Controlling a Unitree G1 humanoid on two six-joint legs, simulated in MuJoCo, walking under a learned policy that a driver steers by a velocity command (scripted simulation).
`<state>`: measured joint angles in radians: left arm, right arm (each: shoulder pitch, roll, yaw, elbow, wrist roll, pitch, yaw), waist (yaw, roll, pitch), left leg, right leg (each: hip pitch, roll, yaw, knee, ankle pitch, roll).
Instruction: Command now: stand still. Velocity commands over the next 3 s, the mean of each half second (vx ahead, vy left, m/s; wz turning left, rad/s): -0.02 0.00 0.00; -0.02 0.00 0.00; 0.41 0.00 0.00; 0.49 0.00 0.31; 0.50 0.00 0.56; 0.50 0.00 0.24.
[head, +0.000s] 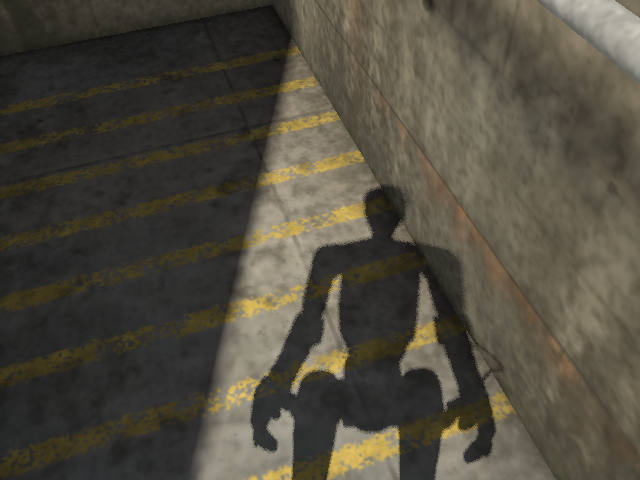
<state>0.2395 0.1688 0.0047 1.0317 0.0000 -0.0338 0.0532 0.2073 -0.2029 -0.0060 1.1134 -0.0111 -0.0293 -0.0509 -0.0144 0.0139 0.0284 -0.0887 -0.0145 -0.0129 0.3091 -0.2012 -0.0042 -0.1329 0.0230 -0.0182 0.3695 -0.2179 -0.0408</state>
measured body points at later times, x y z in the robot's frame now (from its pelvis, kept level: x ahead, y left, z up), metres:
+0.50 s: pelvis -0.02 -0.01 -0.01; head +0.00 -0.02 +0.44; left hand +0.02 +0.23 -0.15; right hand +0.01 -0.26 -0.17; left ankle -0.02 +0.12 -0.75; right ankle -0.01 -0.09 -0.75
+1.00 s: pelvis -0.10 +0.07 +0.01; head -0.12 +0.09 +0.46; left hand -0.04 +0.33 -0.14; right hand -0.12 -0.19 -0.13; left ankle -0.10 +0.15 -0.75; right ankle -0.12 -0.05 -0.67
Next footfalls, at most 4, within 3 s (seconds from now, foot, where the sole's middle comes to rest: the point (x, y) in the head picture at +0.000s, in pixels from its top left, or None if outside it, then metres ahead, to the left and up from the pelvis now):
0.78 left None -0.06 0.14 -0.78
1.32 right None -0.02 -0.07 -0.78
1.84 left None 0.33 0.10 -0.78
2.34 right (317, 409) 0.68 0.05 -0.78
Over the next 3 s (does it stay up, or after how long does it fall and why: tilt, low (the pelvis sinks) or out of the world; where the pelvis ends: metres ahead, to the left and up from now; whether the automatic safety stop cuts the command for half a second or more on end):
stays up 0.76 0.31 0.00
